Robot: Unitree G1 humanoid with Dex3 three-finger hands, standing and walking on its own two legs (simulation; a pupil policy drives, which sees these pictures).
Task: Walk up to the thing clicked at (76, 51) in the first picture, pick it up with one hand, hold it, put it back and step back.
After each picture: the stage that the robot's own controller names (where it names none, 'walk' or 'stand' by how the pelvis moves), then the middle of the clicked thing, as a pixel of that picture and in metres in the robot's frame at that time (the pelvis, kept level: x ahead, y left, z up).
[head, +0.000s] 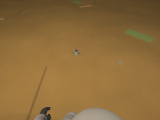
stand; (76, 52) +1.33 +0.32 -0.72
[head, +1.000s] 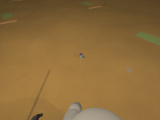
walk; (80, 55) +1.23 +0.29 -0.72
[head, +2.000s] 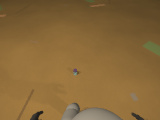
walk; (75, 72) +0.73 +0.25 -0.70
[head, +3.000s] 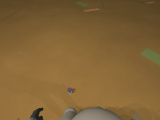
walk; (69, 91) +0.44 +0.23 -0.71
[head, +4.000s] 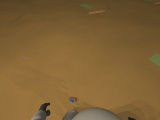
stand; (72, 100) +0.33 +0.20 -0.72
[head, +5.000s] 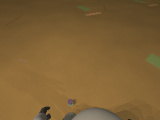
stand; (70, 102) +0.31 +0.21 -0.72
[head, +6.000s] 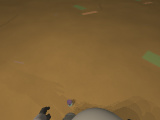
stand; (69, 102) +0.30 +0.22 -0.73
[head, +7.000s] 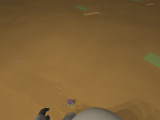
stand; (70, 102) +0.31 +0.21 -0.73
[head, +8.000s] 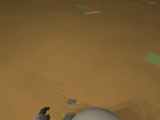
stand; (70, 102) +0.30 +0.21 -0.73
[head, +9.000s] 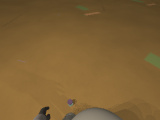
go down; (70, 102) +0.31 +0.21 -0.73
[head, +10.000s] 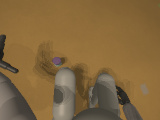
go down; (57, 62) +0.39 +0.26 -0.31
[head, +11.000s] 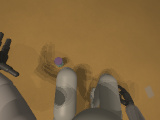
close in; (59, 62) +0.38 +0.27 -0.30
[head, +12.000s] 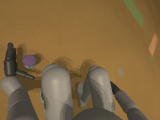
close in; (29, 62) +0.34 +0.30 -0.21
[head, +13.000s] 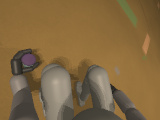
close; (29, 61) +0.35 +0.30 -0.21
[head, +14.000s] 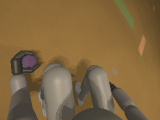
lift; (29, 62) +0.33 +0.29 -0.22
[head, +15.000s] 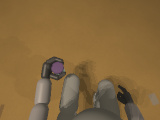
lift; (58, 70) +0.31 +0.23 -0.03
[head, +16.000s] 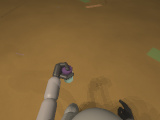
hold; (67, 74) +0.32 +0.16 +0.02
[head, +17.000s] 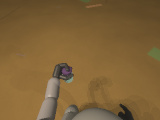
hold; (67, 74) +0.32 +0.17 +0.01
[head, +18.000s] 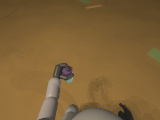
hold; (67, 74) +0.32 +0.17 +0.01
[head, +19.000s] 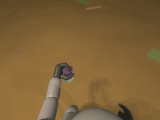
hold; (68, 74) +0.32 +0.17 +0.01
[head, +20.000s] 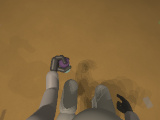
crouch; (65, 65) +0.37 +0.19 -0.08
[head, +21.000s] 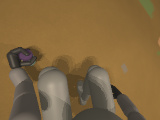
lower; (28, 58) +0.37 +0.30 -0.22
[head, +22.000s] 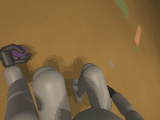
lower; (20, 55) +0.40 +0.30 -0.22
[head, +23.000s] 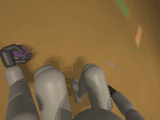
lower; (21, 55) +0.39 +0.30 -0.22
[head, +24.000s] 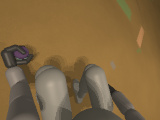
lower; (22, 56) +0.38 +0.30 -0.22
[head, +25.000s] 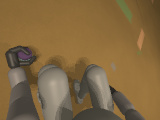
loosen; (25, 57) +0.37 +0.30 -0.22
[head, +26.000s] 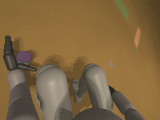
withdraw; (24, 59) +0.37 +0.29 -0.22
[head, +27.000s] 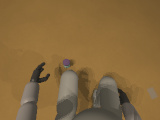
walk; (66, 63) +0.42 +0.24 -0.34
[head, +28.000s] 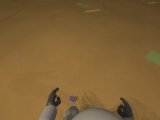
stand; (72, 99) +0.34 +0.17 -0.66
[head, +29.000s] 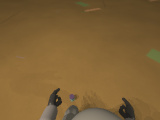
stand; (72, 97) +0.35 +0.19 -0.67
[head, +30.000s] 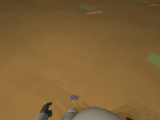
stand; (73, 98) +0.36 +0.17 -0.70
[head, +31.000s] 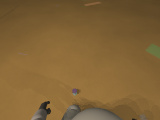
walk; (74, 91) +0.39 +0.17 -0.70
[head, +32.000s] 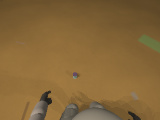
walk; (74, 75) +0.59 +0.16 -0.71
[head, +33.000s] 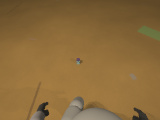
walk; (78, 61) +0.90 +0.26 -0.70
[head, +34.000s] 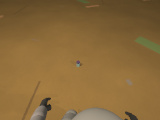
stand; (78, 63) +0.96 +0.21 -0.71
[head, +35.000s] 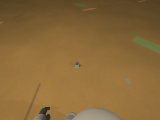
stand; (77, 65) +0.99 +0.23 -0.73
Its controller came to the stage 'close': yes
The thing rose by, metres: 0.71
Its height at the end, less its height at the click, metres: +0.00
